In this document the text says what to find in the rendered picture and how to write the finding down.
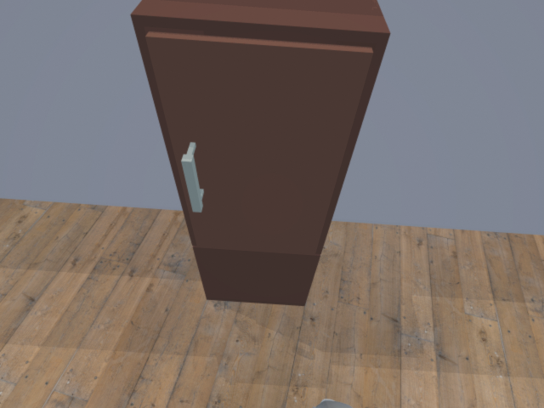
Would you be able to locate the cupboard door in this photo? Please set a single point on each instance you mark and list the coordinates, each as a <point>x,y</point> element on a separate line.
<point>271,121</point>

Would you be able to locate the handle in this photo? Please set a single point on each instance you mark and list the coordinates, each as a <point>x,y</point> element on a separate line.
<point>190,174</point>

